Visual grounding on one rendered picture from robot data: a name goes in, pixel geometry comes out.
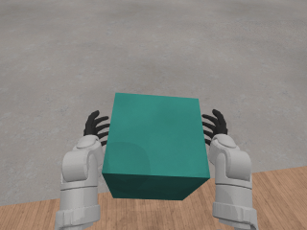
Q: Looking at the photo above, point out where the right robot forearm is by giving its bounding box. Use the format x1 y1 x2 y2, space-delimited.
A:
207 133 259 230

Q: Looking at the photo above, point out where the robot right hand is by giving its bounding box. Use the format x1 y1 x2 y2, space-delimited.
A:
201 109 228 146

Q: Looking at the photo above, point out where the carton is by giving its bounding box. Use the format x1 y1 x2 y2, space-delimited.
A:
102 92 211 201

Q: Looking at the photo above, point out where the robot left hand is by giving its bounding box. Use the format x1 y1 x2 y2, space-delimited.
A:
83 110 110 146

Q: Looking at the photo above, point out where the left robot forearm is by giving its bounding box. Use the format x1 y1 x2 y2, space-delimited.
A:
54 134 105 230

